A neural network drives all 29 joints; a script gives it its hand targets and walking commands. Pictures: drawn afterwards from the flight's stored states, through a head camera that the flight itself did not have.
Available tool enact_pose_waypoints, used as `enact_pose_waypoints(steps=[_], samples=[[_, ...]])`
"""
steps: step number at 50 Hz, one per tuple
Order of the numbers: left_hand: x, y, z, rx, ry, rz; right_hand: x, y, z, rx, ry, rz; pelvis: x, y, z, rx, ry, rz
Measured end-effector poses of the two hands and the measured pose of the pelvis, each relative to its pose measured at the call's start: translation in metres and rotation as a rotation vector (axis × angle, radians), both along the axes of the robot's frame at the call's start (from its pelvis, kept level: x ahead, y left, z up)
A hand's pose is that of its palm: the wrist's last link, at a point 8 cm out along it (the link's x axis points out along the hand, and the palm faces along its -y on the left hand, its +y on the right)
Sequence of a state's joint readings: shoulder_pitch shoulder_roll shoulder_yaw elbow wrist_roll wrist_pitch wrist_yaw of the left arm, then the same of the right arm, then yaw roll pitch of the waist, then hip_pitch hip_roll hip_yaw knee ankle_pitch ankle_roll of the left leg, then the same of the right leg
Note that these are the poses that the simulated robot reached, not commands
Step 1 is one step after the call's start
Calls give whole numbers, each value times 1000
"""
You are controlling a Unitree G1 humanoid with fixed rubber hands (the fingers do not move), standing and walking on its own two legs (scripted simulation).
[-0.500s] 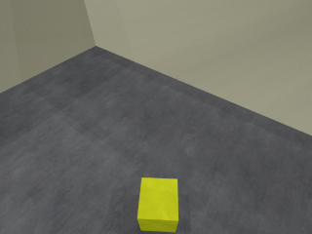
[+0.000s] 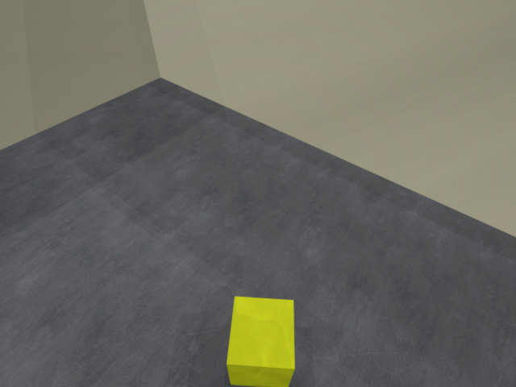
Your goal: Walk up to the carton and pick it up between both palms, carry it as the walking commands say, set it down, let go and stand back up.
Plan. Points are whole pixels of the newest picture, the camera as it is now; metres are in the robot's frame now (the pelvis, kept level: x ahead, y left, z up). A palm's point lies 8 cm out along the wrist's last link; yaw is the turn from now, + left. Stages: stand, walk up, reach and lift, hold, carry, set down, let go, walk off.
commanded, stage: stand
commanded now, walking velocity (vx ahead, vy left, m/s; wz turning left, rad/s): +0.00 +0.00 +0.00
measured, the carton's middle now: (261, 343) +0.41 -0.01 -0.65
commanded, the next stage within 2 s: reach and lift in 0.18 s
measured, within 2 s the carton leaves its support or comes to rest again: neither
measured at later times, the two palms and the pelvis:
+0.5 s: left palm out of the picture +0.15 +0.21 -0.14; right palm out of the picture +0.16 -0.20 -0.14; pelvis +0.01 +0.01 -0.03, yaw -1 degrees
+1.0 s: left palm (153, 372) +0.21 +0.20 -0.18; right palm (373, 377) +0.20 -0.21 -0.19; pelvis -0.01 +0.00 -0.08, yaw -2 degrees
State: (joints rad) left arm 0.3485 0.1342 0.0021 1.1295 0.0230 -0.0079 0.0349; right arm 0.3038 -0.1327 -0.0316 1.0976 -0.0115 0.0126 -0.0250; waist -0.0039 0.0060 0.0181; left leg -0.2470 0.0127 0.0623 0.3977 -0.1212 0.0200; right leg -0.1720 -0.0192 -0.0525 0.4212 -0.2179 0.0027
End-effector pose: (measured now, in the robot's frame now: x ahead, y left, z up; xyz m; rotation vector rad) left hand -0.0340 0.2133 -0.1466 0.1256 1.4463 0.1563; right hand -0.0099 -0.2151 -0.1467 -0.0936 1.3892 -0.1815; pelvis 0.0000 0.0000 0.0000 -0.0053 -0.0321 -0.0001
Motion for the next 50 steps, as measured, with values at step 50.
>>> enact_pose_waypoints(steps=[50], samples=[[240,-9,-37,-45,-403,-82,211,3,-38,11,-327,81,-12,2,-80,-6,379,-32]])
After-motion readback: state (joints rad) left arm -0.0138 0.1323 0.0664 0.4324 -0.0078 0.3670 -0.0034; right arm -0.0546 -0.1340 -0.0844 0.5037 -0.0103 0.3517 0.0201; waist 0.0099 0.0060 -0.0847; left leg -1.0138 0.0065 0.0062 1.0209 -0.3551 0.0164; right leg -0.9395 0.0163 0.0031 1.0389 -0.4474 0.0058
